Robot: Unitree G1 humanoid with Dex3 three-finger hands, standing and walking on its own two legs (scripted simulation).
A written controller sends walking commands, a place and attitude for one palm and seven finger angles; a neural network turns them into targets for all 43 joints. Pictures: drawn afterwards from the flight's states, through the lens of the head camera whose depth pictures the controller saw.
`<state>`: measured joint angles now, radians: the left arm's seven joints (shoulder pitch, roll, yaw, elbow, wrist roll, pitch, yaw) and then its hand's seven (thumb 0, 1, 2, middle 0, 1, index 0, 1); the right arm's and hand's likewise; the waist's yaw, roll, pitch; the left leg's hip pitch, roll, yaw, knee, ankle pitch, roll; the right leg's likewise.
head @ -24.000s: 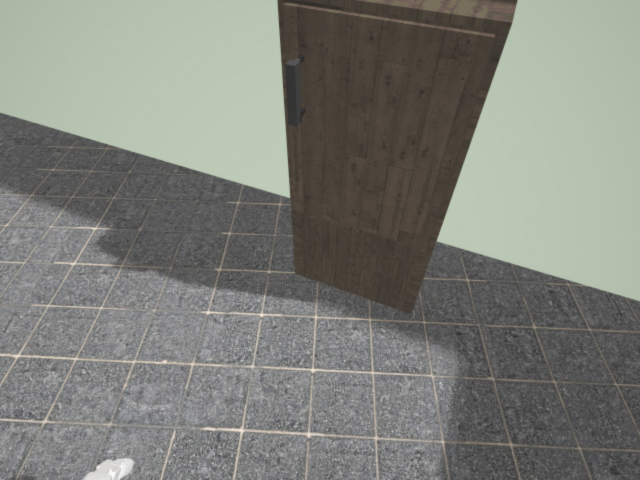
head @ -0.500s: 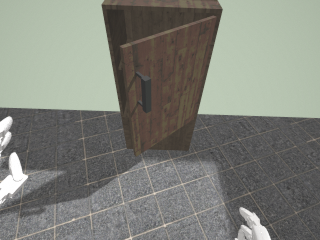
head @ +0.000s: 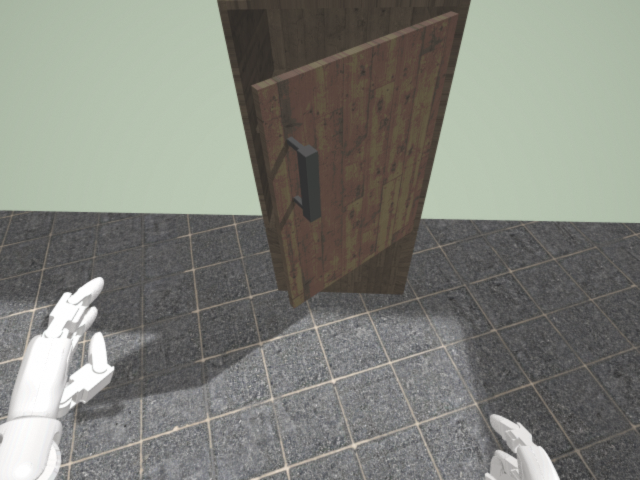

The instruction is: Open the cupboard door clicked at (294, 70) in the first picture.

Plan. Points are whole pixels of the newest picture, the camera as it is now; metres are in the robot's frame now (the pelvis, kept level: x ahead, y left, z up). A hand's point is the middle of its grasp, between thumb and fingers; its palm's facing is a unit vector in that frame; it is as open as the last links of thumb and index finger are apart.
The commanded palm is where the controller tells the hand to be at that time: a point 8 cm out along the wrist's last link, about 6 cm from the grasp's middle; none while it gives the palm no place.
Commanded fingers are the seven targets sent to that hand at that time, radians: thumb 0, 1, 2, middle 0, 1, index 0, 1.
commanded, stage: let the arm hang, fingers relaxed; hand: left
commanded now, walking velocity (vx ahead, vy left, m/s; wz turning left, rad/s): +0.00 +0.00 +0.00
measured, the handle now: (302, 179) +0.58 +0.07 +0.04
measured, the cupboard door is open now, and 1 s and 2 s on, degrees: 41 41 41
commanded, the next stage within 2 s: look to check the result in 1.02 s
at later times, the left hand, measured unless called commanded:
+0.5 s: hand out of the picture +0.01 +0.18 -0.16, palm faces +0.01 -0.96 -0.28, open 7.3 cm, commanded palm none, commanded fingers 0.00 0.90 0.90 -0.20 -0.30 -0.20 -0.30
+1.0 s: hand out of the picture +0.08 +0.16 -0.15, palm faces +0.00 -0.97 -0.25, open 7.4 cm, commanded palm none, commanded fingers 0.00 0.90 0.90 -0.20 -0.30 -0.20 -0.30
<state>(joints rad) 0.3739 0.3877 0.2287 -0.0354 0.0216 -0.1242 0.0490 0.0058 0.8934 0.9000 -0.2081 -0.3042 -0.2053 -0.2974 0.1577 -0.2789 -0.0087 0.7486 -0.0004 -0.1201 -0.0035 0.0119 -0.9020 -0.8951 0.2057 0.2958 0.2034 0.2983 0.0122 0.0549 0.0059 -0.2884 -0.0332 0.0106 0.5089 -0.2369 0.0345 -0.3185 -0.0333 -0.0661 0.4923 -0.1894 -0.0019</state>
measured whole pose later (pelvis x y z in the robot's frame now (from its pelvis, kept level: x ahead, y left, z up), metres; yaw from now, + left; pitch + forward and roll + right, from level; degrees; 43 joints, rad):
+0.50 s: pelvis +0.00 -0.03 +0.00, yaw +1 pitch -1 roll +0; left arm 0.22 0.25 0.01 1.11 0.02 0.02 0.00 0.01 0.92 0.90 -0.21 -0.30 -0.21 -0.30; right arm 0.25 -0.24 0.00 1.09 -0.02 0.03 -0.01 0.01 -0.91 -0.90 0.20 0.30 0.20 0.30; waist 0.00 0.03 0.09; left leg -0.22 0.00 -0.03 0.45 -0.22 -0.01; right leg -0.24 0.00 -0.11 0.43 -0.18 -0.05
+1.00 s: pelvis +0.02 -0.04 +0.01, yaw +0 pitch -1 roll +1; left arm 0.13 0.20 0.01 1.13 0.01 -0.01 0.01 0.01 0.90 0.90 -0.21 -0.30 -0.20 -0.30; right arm 0.19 -0.23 0.00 1.13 -0.02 0.01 -0.02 0.01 -0.91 -0.89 0.20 0.30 0.20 0.30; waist -0.01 0.03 0.06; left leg -0.13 0.01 -0.02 0.36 -0.20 -0.02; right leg -0.18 0.01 -0.09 0.38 -0.18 -0.05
